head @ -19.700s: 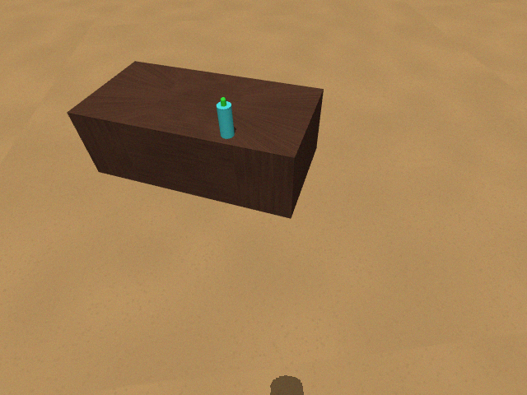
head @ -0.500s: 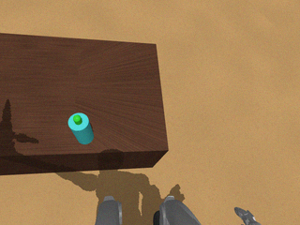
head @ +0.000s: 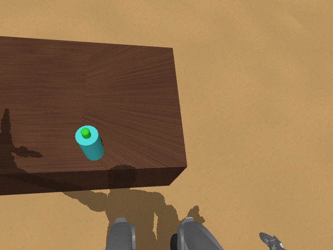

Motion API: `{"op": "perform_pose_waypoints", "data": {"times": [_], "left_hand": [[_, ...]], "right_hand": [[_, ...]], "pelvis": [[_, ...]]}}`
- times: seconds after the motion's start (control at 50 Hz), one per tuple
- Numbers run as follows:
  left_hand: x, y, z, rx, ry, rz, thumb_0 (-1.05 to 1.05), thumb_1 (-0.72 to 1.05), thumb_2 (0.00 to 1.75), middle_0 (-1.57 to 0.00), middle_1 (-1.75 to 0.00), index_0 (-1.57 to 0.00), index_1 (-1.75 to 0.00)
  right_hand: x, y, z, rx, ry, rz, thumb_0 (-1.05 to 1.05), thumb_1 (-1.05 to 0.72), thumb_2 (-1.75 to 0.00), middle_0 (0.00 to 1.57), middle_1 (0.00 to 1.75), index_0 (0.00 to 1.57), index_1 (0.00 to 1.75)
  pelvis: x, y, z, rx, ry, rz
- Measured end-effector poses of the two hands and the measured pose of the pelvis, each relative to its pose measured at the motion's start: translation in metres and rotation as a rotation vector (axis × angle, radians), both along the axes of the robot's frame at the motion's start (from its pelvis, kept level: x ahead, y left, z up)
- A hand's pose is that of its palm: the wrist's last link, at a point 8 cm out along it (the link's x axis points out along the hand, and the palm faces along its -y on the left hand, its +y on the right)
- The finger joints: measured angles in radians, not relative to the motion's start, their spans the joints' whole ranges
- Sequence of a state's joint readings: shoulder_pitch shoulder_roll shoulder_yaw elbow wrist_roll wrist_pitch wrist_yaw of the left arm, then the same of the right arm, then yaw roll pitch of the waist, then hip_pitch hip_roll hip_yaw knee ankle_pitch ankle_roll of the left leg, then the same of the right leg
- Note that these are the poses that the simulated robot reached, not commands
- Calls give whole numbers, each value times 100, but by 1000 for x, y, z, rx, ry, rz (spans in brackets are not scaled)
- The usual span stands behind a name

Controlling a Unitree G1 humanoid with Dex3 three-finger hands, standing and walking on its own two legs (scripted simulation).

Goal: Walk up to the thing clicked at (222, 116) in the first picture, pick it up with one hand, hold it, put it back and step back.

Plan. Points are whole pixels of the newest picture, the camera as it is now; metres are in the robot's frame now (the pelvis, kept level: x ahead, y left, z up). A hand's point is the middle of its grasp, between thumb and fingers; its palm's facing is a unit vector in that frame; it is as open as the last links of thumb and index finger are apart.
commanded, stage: go down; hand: left
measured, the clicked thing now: (90, 142) +0.45 +0.19 -0.20
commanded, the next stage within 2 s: approach in 0.26 s
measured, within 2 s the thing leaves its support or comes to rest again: neither
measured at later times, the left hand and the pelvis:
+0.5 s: hand out of the picture +0.42 +0.39 +0.08, palm faces +0.19 -0.98 +0.02, open 17.5 cm; pelvis +0.00 -0.01 +0.00, yaw +0 degrees
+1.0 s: hand (49, 135) +0.45 +0.29 -0.14, palm faces +0.08 -1.00 +0.06, open 17.8 cm; pelvis -0.04 -0.01 -0.15, yaw -3 degrees
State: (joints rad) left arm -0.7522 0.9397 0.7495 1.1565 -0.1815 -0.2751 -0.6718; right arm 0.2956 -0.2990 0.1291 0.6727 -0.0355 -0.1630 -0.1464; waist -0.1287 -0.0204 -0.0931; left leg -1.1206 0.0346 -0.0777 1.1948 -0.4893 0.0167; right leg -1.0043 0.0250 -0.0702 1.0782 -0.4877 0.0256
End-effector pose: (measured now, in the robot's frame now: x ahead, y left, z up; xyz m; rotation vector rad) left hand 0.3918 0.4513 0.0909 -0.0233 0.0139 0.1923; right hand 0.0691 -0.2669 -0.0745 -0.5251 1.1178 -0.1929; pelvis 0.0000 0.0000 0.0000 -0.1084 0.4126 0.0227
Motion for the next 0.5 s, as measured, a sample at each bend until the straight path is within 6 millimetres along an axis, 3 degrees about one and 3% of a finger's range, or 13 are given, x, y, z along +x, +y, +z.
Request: {"op": "perform_pose_waypoints", "data": {"times": [0.38, 0.5], "left_hand": [[3, -7, 1, 2, 8, 4, -1, -50, 3, -5, -5, -5, -5], [-3, -8, -9, -7, 33, 0, -1, -54, 2, -5, -4, -6, -4]], "right_hand": [[-6, -5, -3, 12, 15, -11, 1, -90, -89, 21, 30, 21, 30], [-3, -8, -3, 13, 11, -8, 1, -89, -89, 21, 30, 21, 30]], "pelvis": [[-1, -6, 0, 6, 2, -3], [1, -7, -1, 7, 10, -2]]}}
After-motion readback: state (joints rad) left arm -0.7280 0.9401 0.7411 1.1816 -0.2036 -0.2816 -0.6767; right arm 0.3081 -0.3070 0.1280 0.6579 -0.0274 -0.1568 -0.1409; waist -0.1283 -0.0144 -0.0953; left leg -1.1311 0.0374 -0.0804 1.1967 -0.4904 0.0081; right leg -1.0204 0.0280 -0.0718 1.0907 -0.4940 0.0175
